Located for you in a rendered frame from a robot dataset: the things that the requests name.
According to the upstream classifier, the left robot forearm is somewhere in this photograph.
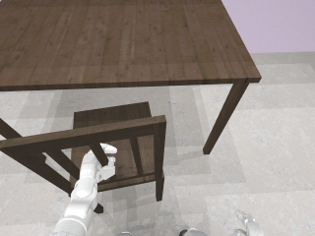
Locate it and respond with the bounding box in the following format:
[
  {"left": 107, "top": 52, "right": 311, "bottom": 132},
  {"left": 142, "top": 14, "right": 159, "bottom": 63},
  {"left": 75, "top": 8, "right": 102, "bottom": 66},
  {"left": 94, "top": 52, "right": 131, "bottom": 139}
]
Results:
[{"left": 48, "top": 177, "right": 98, "bottom": 236}]

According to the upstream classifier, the table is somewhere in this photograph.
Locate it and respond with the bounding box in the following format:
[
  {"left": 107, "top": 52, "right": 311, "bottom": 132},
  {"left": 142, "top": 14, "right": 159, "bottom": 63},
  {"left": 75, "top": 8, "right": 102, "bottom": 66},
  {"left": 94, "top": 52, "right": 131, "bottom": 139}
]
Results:
[{"left": 0, "top": 0, "right": 262, "bottom": 162}]

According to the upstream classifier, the right robot hand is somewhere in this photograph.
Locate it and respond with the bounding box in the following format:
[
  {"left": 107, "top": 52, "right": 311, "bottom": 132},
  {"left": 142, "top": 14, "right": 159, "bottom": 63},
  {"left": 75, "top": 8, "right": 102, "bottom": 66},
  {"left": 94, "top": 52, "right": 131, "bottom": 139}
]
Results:
[{"left": 229, "top": 210, "right": 265, "bottom": 236}]

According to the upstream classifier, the chair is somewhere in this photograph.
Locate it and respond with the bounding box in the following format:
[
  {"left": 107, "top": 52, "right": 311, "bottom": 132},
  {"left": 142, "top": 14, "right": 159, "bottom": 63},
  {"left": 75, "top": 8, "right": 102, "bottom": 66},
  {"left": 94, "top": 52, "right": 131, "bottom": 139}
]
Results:
[{"left": 0, "top": 101, "right": 166, "bottom": 214}]

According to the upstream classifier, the left robot hand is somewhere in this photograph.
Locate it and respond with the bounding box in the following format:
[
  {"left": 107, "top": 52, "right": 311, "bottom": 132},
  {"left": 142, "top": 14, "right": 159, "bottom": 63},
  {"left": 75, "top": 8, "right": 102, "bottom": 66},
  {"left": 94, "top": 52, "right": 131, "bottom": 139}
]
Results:
[{"left": 79, "top": 143, "right": 117, "bottom": 183}]

